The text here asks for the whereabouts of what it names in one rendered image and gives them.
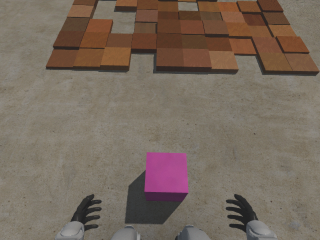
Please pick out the robot shin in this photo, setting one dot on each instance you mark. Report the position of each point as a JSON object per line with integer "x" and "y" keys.
{"x": 129, "y": 226}
{"x": 188, "y": 226}

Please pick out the left robot shin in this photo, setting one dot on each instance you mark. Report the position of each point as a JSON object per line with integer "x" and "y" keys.
{"x": 129, "y": 226}

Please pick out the carton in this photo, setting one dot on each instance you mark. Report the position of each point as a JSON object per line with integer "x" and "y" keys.
{"x": 166, "y": 177}

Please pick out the robot right hand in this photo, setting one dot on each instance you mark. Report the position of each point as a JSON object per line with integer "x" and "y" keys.
{"x": 245, "y": 210}

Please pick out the right robot shin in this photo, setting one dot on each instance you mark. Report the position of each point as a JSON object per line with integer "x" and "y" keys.
{"x": 188, "y": 226}

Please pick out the robot left hand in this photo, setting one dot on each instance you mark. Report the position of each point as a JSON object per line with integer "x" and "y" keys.
{"x": 82, "y": 211}

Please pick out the right robot forearm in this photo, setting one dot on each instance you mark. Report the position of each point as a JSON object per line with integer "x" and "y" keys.
{"x": 257, "y": 230}

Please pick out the left robot forearm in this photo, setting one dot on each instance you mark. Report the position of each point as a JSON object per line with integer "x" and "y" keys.
{"x": 73, "y": 230}

